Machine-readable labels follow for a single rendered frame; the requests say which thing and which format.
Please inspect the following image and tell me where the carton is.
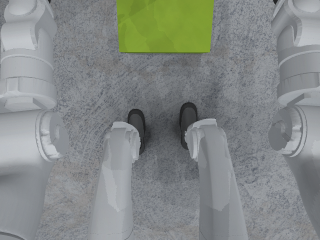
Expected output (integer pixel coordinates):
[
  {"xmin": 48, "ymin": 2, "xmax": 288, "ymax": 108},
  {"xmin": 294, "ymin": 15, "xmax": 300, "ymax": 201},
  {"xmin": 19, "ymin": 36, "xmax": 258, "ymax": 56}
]
[{"xmin": 116, "ymin": 0, "xmax": 214, "ymax": 54}]

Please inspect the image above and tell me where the left robot foot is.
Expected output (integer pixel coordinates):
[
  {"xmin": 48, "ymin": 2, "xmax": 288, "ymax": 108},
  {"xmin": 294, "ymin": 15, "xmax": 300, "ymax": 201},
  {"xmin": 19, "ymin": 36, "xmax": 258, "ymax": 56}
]
[{"xmin": 127, "ymin": 109, "xmax": 146, "ymax": 155}]

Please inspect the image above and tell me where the right robot forearm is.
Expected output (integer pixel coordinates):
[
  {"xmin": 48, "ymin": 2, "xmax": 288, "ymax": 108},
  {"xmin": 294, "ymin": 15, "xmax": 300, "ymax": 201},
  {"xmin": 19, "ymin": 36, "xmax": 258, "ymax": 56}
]
[{"xmin": 271, "ymin": 0, "xmax": 320, "ymax": 106}]

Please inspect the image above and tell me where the left robot upper arm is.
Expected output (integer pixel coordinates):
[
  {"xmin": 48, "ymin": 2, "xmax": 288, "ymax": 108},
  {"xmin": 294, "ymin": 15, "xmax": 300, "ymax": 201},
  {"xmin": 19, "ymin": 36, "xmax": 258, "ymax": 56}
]
[{"xmin": 0, "ymin": 108, "xmax": 69, "ymax": 240}]

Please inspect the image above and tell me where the right robot upper arm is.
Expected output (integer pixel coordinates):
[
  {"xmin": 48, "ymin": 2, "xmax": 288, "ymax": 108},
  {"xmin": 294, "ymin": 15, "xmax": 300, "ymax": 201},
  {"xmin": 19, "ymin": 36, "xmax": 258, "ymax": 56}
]
[{"xmin": 268, "ymin": 104, "xmax": 320, "ymax": 240}]

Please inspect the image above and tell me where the robot left shin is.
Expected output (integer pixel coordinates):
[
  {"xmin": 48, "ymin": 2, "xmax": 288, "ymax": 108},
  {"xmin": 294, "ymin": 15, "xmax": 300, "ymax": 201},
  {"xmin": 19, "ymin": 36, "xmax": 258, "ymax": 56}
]
[{"xmin": 103, "ymin": 121, "xmax": 141, "ymax": 149}]

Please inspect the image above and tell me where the left robot forearm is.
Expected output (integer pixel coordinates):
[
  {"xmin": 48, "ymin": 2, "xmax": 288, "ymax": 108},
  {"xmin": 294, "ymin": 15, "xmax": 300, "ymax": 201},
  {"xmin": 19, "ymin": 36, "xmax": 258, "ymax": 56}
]
[{"xmin": 0, "ymin": 0, "xmax": 57, "ymax": 114}]

